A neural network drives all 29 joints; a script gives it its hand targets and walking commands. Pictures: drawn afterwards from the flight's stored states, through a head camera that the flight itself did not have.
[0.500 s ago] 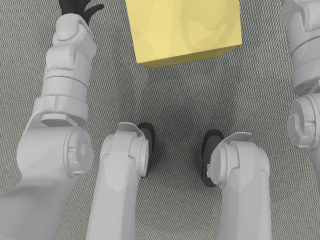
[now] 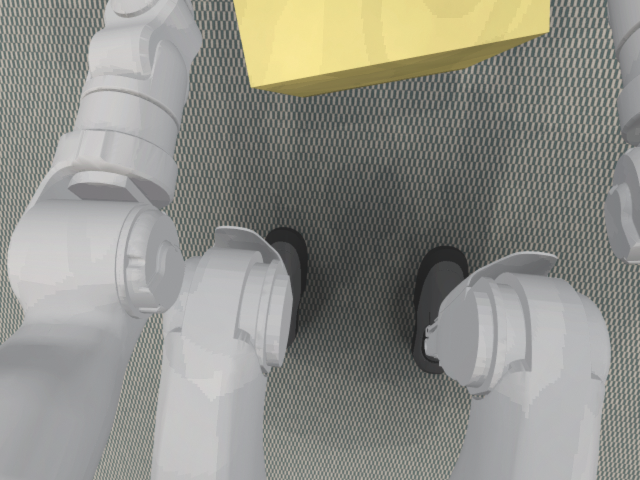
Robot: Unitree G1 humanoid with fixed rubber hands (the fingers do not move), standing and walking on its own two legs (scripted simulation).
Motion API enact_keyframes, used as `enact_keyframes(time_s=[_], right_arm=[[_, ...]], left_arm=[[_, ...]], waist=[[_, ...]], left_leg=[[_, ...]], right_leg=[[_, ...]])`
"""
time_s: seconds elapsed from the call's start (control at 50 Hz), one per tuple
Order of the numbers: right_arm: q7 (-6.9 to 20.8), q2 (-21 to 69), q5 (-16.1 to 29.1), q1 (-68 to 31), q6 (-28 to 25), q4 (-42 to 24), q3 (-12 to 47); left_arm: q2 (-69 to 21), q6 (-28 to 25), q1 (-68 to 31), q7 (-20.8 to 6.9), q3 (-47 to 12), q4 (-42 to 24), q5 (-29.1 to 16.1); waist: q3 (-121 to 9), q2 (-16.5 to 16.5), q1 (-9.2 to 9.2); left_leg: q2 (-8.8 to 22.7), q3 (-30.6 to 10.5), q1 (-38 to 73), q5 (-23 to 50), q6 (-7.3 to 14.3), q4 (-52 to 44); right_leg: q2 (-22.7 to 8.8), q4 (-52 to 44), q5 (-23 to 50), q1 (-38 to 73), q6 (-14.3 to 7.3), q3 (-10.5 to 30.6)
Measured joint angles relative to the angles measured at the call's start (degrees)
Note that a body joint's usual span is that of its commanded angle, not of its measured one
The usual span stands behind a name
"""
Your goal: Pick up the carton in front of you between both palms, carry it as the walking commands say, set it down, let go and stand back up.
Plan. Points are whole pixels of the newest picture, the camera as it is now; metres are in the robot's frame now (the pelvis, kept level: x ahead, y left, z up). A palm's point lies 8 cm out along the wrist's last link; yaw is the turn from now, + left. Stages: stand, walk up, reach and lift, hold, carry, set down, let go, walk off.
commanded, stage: reach and lift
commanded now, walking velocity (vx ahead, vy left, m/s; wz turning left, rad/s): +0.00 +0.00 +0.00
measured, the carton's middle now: out of the picture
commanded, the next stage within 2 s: none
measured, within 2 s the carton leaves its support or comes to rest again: leaves its support in 0.58 s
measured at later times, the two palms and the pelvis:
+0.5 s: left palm out of the picture +0.55 +0.16 -0.17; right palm out of the picture +0.59 -0.15 -0.17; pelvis +0.00 +0.00 +0.00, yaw +0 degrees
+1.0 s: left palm out of the picture +0.50 +0.14 +0.00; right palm out of the picture +0.53 -0.16 +0.00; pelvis -0.01 +0.01 +0.07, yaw -4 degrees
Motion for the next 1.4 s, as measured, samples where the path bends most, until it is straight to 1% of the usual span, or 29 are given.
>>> enact_keyframes(time_s=[0.14, 0.28, 0.32, 0.36, 0.38, 0.4, 0.42, 0.46, 0.5, 0.58, 0.66, 0.68, 0.72, 0.78, 0.84, 0.92, 0.98, 1.02, 1.08, 1.18, 1.3, 1.4], right_arm=[[0.1, 2.3, -2.7, 0.8, -0.1, 1.5, -2.8], [-0.3, 4.2, -2.4, -0.6, 0.0, 0.8, -1.2], [-1.5, 4.5, -3.1, -1.6, 0.3, 1.3, -1.4], [-1.8, 4.8, -4.4, -3.0, 0.8, 2.6, -1.7], [-1.7, 5.0, -5.3, -3.5, 1.2, 3.1, -2.3], [-0.9, 5.4, -6.3, -3.8, 1.9, 3.3, -3.1], [-0.8, 5.7, -7.5, -3.7, 2.6, 3.0, -4.1], [0.0, 6.3, -9.4, -2.6, 4.0, 1.6, -6.6], [0.7, 7.1, -10.8, -0.8, 5.0, -0.6, -8.5], [0.4, 8.5, -11.3, 3.8, 6.4, -5.7, -10.3], [-2.1, 9.5, -10.0, 9.0, 8.0, -11.0, -9.8], [-3.2, 10.0, -9.8, 10.3, 8.6, -12.5, -9.7], [-4.4, 11.5, -9.9, 13.0, 10.1, -15.5, -10.2], [-4.1, 14.0, -11.7, 16.7, 12.2, -19.1, -12.7], [-3.1, 16.9, -15.1, 19.3, 13.7, -20.5, -17.2], [-0.8, 19.9, -21.6, 20.9, 14.6, -18.8, -24.8], [0.6, 21.3, -25.9, 21.6, 15.2, -17.8, -29.0], [1.2, 22.2, -27.9, 22.3, 15.5, -18.0, -30.9], [1.6, 23.6, -29.6, 23.4, 15.7, -19.5, -32.7], [1.7, 25.6, -29.9, 26.0, 16.6, -24.0, -33.1], [1.7, 27.2, -28.3, 31.3, 18.4, -30.3, -31.6], [1.5, 28.8, -27.2, 37.0, 19.3, -33.4, -30.9]], left_arm=[[-1.4, -0.2, 1.3, -0.6, 2.1, 0.0, 2.9], [-2.5, 0.1, -1.3, -0.7, 1.5, -0.2, 3.1], [-2.9, 0.5, -2.3, 0.3, 2.9, 0.0, 4.1], [-3.1, 1.2, -2.9, 0.2, 4.6, 0.0, 5.5], [-3.2, 1.8, -3.1, 0.0, 5.7, -0.2, 6.4], [-3.3, 2.7, -3.1, -0.5, 6.7, -0.6, 7.3], [-3.3, 3.6, -3.0, -1.1, 7.7, -1.1, 8.2], [-3.0, 5.3, -2.3, -2.6, 8.9, -2.1, 9.7], [-2.7, 6.6, -1.3, -3.5, 9.6, -3.2, 10.6], [-2.7, 8.3, 0.8, -3.8, 9.6, -5.7, 10.0], [-3.9, 9.9, 4.2, -2.1, 8.1, -9.8, 8.0], [-4.5, 10.4, 5.6, -1.3, 7.8, -11.4, 7.6], [-6.2, 11.2, 8.9, 1.5, 8.0, -15.1, 7.4], [-8.2, 12.6, 14.6, 1.0, 9.6, -20.0, 8.3], [-10.4, 13.7, 18.3, -0.4, 12.3, -22.5, 11.6], [-13.6, 15.4, 19.6, -2.8, 17.9, -22.0, 19.0], [-15.2, 16.8, 19.8, -4.2, 20.8, -21.9, 24.0], [-15.9, 17.5, 20.2, -5.0, 21.9, -22.4, 26.1], [-16.3, 18.3, 21.0, -5.9, 22.5, -23.8, 27.5], [-16.5, 19.5, 22.8, -6.6, 21.7, -27.2, 27.1], [-17.4, 20.6, 26.8, -6.7, 19.3, -31.0, 25.9], [-18.3, 21.0, 31.5, -6.8, 17.5, -32.3, 25.3]], waist=[[-2.1, -0.6, -0.03], [0.3, -0.1, -0.35], [1.2, 0.1, -0.37], [1.6, 0.2, -0.43], [1.6, 0.1, -0.47], [1.4, 0.0, -0.55], [1.0, -0.2, -0.63], [0.1, -0.4, -0.74], [-0.9, -0.2, -1.01], [-3.1, 0.0, -1.29], [-6.4, 0.2, -0.87], [-7.5, 0.2, -0.76], [-10.3, 0.2, -0.74], [-15.5, 0.2, -1.22], [-20.8, -0.3, -1.88], [-26.6, -1.5, -2.22], [-29.1, -2.4, -2.07], [-30.1, -2.7, -1.97], [-31.0, -2.9, -1.92], [-32.0, -2.6, -2.23], [-33.9, -2.1, -2.65], [-36.3, -2.1, -2.73]], left_leg=[[-0.2, -0.4, -0.6, 0.4, -0.5, -0.9], [-0.3, -0.6, 0.3, 1.5, -0.5, -1.9], [-0.3, -0.6, 0.8, 1.6, -0.4, -2.0], [-0.2, -0.6, 1.0, 1.7, -0.4, -2.0], [-0.2, -0.5, 1.0, 1.7, -0.4, -1.9], [-0.2, -0.5, 0.9, 1.6, -0.4, -1.7], [-0.2, -0.4, 0.5, 1.5, -0.4, -1.4], [0.0, -0.4, -0.1, 1.2, -0.5, -0.7], [-0.1, -0.5, -0.6, 0.8, -0.5, 0.1], [-0.3, -1.0, -1.6, 0.1, -0.6, 1.0], [-1.0, -1.8, -2.3, -0.3, -1.2, 0.9], [-1.3, -2.1, -2.5, -0.4, -1.6, 0.6], [-1.9, -2.7, -2.6, -0.4, -1.9, -0.1], [-2.4, -3.3, -2.4, -0.2, -2.0, -1.9], [-2.0, -3.3, -1.3, 0.4, -1.6, -4.6], [-1.1, -2.9, 1.0, 2.0, -0.8, -9.6], [-0.7, -2.7, 3.0, 3.4, -0.5, -13.6], [-0.7, -2.7, 4.2, 4.3, -0.4, -16.0], [-0.8, -2.9, 5.7, 5.5, -0.5, -19.1], [-1.1, -3.5, 7.8, 6.7, -0.6, -22.8], [-0.9, -3.7, 11.6, 6.6, -0.3, -26.6], [-0.4, -3.4, 16.9, 6.0, 0.0, -30.3]], right_leg=[[-0.2, -0.7, 0.3, -0.6, -0.5, -0.4], [-0.3, -1.9, 1.4, 0.4, -0.5, -0.6], [-0.2, -2.0, 1.6, 0.9, -0.5, -0.6], [-0.2, -2.0, 1.7, 1.1, -0.4, -0.6], [-0.1, -1.8, 1.7, 1.0, -0.5, -0.5], [-0.1, -1.6, 1.6, 0.8, -0.5, -0.4], [-0.1, -1.3, 1.6, 0.4, -0.5, -0.4], [0.1, -0.6, 1.4, -0.4, -0.6, -0.4], [0.1, 0.1, 0.9, -0.8, -0.7, -0.5], [-0.1, 0.9, 0.1, -1.5, -0.9, -0.9], [0.3, 0.4, 0.1, -2.3, -0.8, -1.1], [0.5, 0.1, 0.2, -2.4, -0.6, -1.1], [0.9, -1.0, 0.5, -2.5, -0.2, -1.1], [1.5, -3.3, 1.1, -2.2, 0.5, -1.0], [2.1, -6.6, 2.3, -1.1, 1.0, -0.7], [2.7, -11.9, 4.2, 1.1, 1.4, -0.2], [2.9, -15.9, 5.8, 3.0, 1.3, 0.0], [2.9, -18.3, 6.7, 4.2, 1.2, 0.0], [2.7, -21.3, 7.7, 5.8, 1.1, -0.1], [2.2, -25.1, 8.6, 8.2, 0.9, -0.5], [2.1, -29.1, 8.5, 12.2, 1.0, -0.7], [2.3, -32.9, 8.1, 17.4, 1.1, -0.4]])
